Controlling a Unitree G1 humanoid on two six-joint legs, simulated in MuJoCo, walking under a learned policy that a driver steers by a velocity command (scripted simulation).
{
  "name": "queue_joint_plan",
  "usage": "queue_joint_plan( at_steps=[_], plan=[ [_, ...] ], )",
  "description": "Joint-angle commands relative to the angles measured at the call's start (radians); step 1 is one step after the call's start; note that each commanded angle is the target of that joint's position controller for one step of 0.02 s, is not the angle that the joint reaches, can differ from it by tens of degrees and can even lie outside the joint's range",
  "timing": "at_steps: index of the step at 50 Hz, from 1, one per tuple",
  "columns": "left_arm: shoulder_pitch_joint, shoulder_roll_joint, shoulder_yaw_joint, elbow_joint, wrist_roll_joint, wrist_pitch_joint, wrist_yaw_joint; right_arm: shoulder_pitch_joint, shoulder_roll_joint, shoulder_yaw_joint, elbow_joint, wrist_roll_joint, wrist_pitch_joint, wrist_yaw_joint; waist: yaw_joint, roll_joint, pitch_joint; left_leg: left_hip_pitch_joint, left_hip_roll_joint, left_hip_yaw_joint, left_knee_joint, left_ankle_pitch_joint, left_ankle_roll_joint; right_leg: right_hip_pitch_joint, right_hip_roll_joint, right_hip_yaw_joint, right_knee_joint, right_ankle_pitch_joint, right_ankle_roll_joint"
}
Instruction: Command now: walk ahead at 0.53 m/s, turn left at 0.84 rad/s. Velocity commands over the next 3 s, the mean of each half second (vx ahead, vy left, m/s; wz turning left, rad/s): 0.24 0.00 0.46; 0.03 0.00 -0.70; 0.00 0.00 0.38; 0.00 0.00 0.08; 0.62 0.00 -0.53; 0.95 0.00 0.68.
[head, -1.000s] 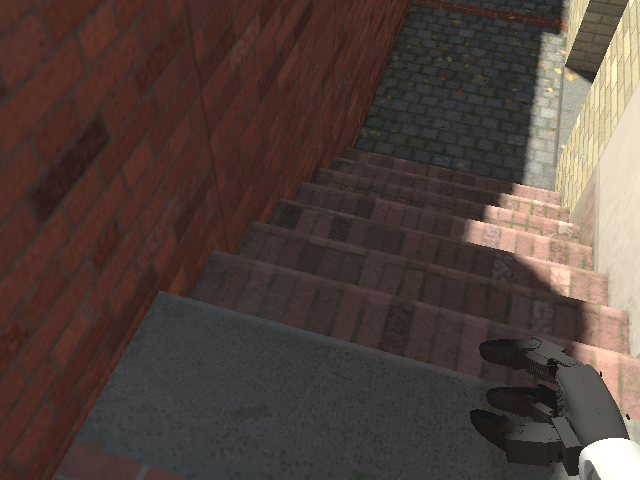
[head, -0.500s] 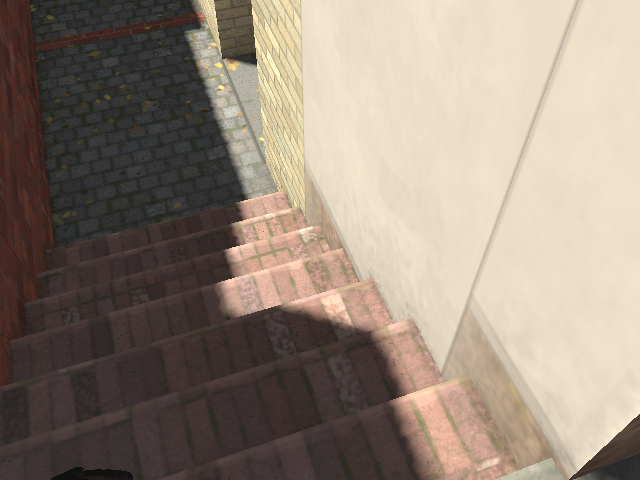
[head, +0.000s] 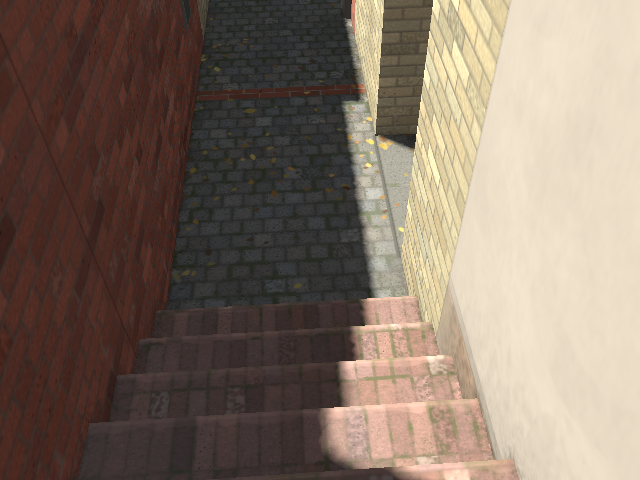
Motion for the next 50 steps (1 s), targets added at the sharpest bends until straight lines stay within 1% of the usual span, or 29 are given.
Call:
queue_joint_plan(
  at_steps=[1,4,5,7,10,11,12,13,14,15,17,18,19,20,22,24,25,26,30,34,37,40,41,42,43,45,46,48,50],
  plan=[
    [-0.029,0.12,0.006,-0.269,0.018,-0.095,-0.103,0.238,-0.15,-0.037,0.102,-0.085,-0.092,0.029,0.045,-0.096,-0.061,0.456,0.353,-0.345,0.145,0.918,0.178,-0.669,-0.012,0.253,-0.183,-0.055,0.118],
    [-0.029,0.002,-0.034,-0.267,0.04,-0.105,-0.068,0.029,-0.003,0.022,0.013,-0.075,-0.124,0.011,0.167,0.054,0.09,-0.649,0.08,-0.312,0.123,0.727,0.05,0.041,-0.039,0.137,-0.9,0.497,0.086],
    [0.087,-0.04,-0.048,-0.213,0.036,-0.089,-0.091,-0.058,-0.068,0.008,-0.046,-0.073,-0.124,0.007,0.262,-0.062,0.069,-0.977,-0.037,-0.28,0.228,0.549,-0.024,0.444,0.035,0.06,-0.793,0.814,0.077],
    [0.237,0.101,-0.001,-0.103,0.012,-0.053,-0.113,-0.055,-0.146,-0.013,-0.101,-0.034,-0.137,-0.01,0.201,-0.212,0.079,-1.003,-0.202,-0.022,0.422,-0.204,-0.189,0.652,-0.005,0.081,-1.216,1.285,0.034],
    [0.411,0.057,-0.005,0.003,0.084,0.001,-0.142,0.179,-0.119,0.035,-0.115,0.055,-0.098,0.011,0.24,-0.219,0.164,-0.755,-0.19,-0.169,0.843,0.01,-0.229,0.773,0.008,0.015,-1.796,1.284,-0.059],
    [0.562,0.132,0.038,0.054,0.055,0.005,-0.134,0.217,-0.053,0.078,-0.123,0.046,-0.068,0.056,0.278,-0.219,0.046,-0.746,-0.109,-0.253,1.187,-0.047,-0.29,0.916,-0.23,0.171,-1.784,1.494,-0.213],
    [0.467,0.193,0.044,-0.052,0.006,-0.001,-0.133,0.466,0.091,0.092,-0.14,0.008,-0.076,0.099,0.115,-0.423,-0.504,-0.881,-0.053,-0.096,1.603,-0.854,-0.361,1.333,-0.607,0.397,-1.06,2.461,-0.572],
    [0.444,0.242,0.061,-0.088,0.076,-0.006,-0.144,0.386,-0.022,0.077,-0.194,0.027,-0.069,0.099,0.193,-0.305,-0.613,-1.069,-0.011,-0.08,1.844,-0.95,-0.404,1.31,-0.667,0.579,-1.041,2.552,-0.702],
    [0.405,0.252,0.067,-0.102,0.109,-0.013,-0.115,0.108,-0.036,0.082,-0.294,0.056,-0.047,0.087,0.237,-0.158,-0.376,-1.223,0.023,-0.047,1.838,-0.878,-0.365,1.0,-0.565,0.507,-1.126,2.299,-0.555],
    [0.264,0.239,0.054,-0.1,0.046,-0.014,-0.115,-0.085,-0.005,0.1,-0.394,0.045,-0.023,0.064,0.174,-0.149,-0.236,-1.25,0.078,-0.085,1.64,-0.856,-0.333,0.668,-0.546,0.597,-1.235,1.721,-0.486],
    [0.066,0.03,-0.039,-0.054,-0.049,-0.02,-0.139,-0.01,0.202,0.187,-0.356,-0.003,0.004,0.114,-0.04,-0.126,0.089,-0.704,0.214,-0.122,1.12,-0.539,-0.34,-0.19,-0.411,0.426,-1.492,1.306,-0.337],
    [0.065,-0.003,-0.043,-0.048,-0.028,-0.04,-0.12,0.181,0.149,0.161,-0.229,-0.013,0.008,0.133,-0.059,-0.106,0.084,-0.466,0.23,-0.078,0.958,-0.168,-0.35,-0.359,-0.253,0.277,-1.45,1.199,-0.277],
    [0.035,0.063,-0.018,-0.07,-0.082,-0.052,-0.059,0.051,0.039,0.092,-0.203,0.083,0.054,0.035,-0.045,-0.159,-0.034,-0.221,0.131,0.034,0.671,0.246,-0.214,-0.276,-0.199,0.218,-1.454,1.006,-0.162],
    [-0.011,0.099,-0.016,-0.071,0.021,-0.091,-0.078,0.223,0.07,0.117,-0.153,-0.02,0.042,0.127,-0.082,-0.104,0.144,-0.111,0.202,0.055,0.466,0.368,-0.289,-0.595,-0.029,0.103,-1.366,0.786,-0.148],
    [0.028,0.29,0.051,-0.052,0.025,-0.085,-0.082,0.071,-0.014,0.074,-0.202,0.005,0.034,0.147,-0.012,-0.211,0.033,0.123,0.041,0.209,0.485,0.148,-0.296,-0.537,-0.069,0.205,-1.386,0.808,-0.181],
    [0.044,0.262,0.06,-0.113,-0.002,-0.088,-0.078,-0.016,-0.245,-0.011,-0.286,0.009,0.003,0.07,-0.011,-0.086,-0.103,0.162,0.119,0.075,0.289,0.546,-0.131,-0.31,-0.088,0.295,-1.231,0.798,-0.152],
    [0.21,0.061,0.016,-0.117,0.0,-0.091,-0.066,-0.027,-0.353,-0.046,-0.305,0.004,0.0,0.052,0.038,0.221,-0.381,0.429,0.466,-0.19,0.168,0.996,0.212,-0.382,-0.006,0.172,-0.975,0.35,-0.034],
    [0.223,0.055,0.011,-0.139,-0.008,-0.089,-0.041,0.115,-0.274,-0.035,-0.287,-0.037,-0.007,0.055,-0.031,0.254,-0.465,0.482,0.663,-0.484,0.06,1.035,0.4,-0.476,0.039,0.135,-0.714,-0.157,0.038],
    [0.156,0.076,0.004,-0.137,0.037,-0.009,0.011,-0.074,-0.105,-0.014,-0.255,0.038,-0.012,0.011,0.074,-0.022,-0.136,-0.104,0.586,-0.248,-0.093,0.266,0.164,-0.436,-0.056,0.154,-0.457,0.076,0.108],
    [0.185,-0.007,-0.012,-0.13,0.029,0.032,-0.075,-0.219,-0.105,-0.027,-0.267,-0.038,-0.058,-0.063,0.141,-0.031,-0.078,-0.346,0.431,0.093,-0.166,-0.166,-0.072,-0.091,-0.077,0.024,-0.74,0.36,0.076],
    [0.084,0.071,0.031,-0.165,0.023,0.018,-0.13,-0.253,-0.153,-0.055,-0.297,-0.021,-0.072,-0.078,0.122,0.013,-0.051,-0.308,0.473,0.126,-0.145,-0.27,-0.119,0.02,-0.062,0.013,-0.901,0.298,0.048],
    [0.116,0.115,0.067,-0.148,0.005,-0.015,-0.104,-0.224,-0.173,-0.079,-0.27,-0.014,-0.08,-0.075,0.105,0.012,-0.038,-0.19,0.527,0.114,0.033,-0.233,-0.111,0.104,-0.033,0.004,-1.186,0.343,0.039],
    [0.212,0.156,0.097,-0.109,-0.001,-0.035,-0.087,-0.224,-0.14,-0.072,-0.267,-0.022,-0.079,-0.067,0.141,-0.088,-0.053,-0.266,0.473,0.163,0.236,-0.316,-0.152,0.264,-0.001,0.035,-1.334,0.56,0.0],
    [0.324,0.32,0.136,-0.082,0.017,-0.062,-0.043,-0.232,-0.014,-0.043,-0.352,-0.027,-0.083,-0.054,0.145,-0.397,-0.111,-0.54,0.265,0.265,0.663,-0.609,-0.244,0.491,-0.171,0.389,-1.448,1.174,-0.197],
    [0.292,0.45,0.162,-0.16,0.042,-0.093,-0.084,-0.262,-0.019,-0.016,-0.441,0.039,-0.119,-0.08,0.126,-0.28,-0.175,-0.784,0.089,0.041,0.749,-0.687,-0.297,0.624,-0.313,0.675,-1.418,1.425,-0.414],
    [0.243,0.246,0.118,-0.12,0.028,-0.105,-0.124,-0.374,-0.099,-0.028,-0.442,0.089,-0.106,-0.094,0.188,-0.189,-0.065,-0.885,0.136,-0.091,0.851,-0.57,-0.314,0.462,-0.321,0.613,-1.455,1.001,-0.43],
    [0.145,0.187,0.09,-0.124,-0.011,-0.086,-0.135,-0.325,-0.125,-0.029,-0.42,0.047,-0.085,-0.105,0.121,-0.199,-0.065,-0.858,0.153,-0.101,0.94,-0.506,-0.314,0.338,-0.286,0.569,-1.439,0.873,-0.421],
    [-0.033,0.158,0.062,-0.153,0.011,-0.052,-0.128,-0.161,-0.112,-0.004,-0.34,-0.031,-0.042,-0.079,0.01,-0.086,-0.083,-0.672,0.164,-0.122,1.047,-0.246,-0.301,-0.004,-0.22,0.463,-1.408,0.784,-0.355],
    [-0.132,0.134,0.032,-0.178,0.013,-0.056,-0.099,-0.097,-0.099,0.011,-0.307,-0.038,-0.008,-0.022,-0.024,-0.059,-0.124,-0.566,0.149,-0.051,1.106,-0.08,-0.298,-0.171,-0.171,0.366,-1.389,0.731,-0.321]
  ],
)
